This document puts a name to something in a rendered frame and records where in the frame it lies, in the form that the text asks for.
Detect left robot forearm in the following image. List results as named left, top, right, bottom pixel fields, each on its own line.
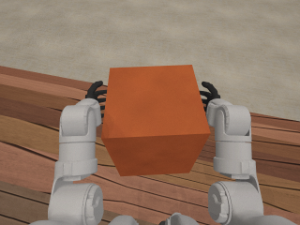
left=48, top=98, right=102, bottom=218

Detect carton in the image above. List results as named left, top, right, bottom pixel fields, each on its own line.
left=101, top=65, right=211, bottom=176

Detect right robot hand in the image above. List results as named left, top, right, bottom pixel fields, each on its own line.
left=199, top=82, right=220, bottom=116

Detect right robot forearm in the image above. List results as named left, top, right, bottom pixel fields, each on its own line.
left=206, top=98, right=263, bottom=210

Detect left robot thigh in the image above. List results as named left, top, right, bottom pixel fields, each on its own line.
left=108, top=215, right=139, bottom=225

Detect right robot upper arm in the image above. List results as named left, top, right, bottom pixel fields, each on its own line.
left=208, top=181, right=297, bottom=225

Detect right robot thigh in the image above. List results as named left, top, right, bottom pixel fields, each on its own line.
left=165, top=214, right=199, bottom=225

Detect left robot hand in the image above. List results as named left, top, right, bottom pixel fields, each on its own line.
left=85, top=81, right=107, bottom=118

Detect robot thigh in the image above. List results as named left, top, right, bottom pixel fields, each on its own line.
left=165, top=214, right=199, bottom=225
left=108, top=215, right=139, bottom=225

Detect left robot upper arm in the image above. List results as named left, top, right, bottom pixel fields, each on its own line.
left=28, top=183, right=104, bottom=225

